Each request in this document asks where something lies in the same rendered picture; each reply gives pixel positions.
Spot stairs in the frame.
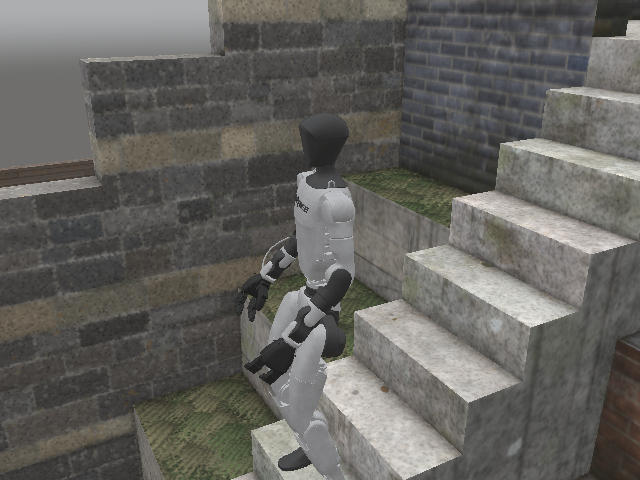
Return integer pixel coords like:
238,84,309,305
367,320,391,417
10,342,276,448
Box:
231,38,640,480

